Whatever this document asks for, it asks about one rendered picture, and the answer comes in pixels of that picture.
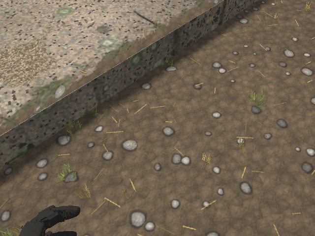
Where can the left robot hand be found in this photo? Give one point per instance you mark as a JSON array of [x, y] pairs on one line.
[[48, 218]]

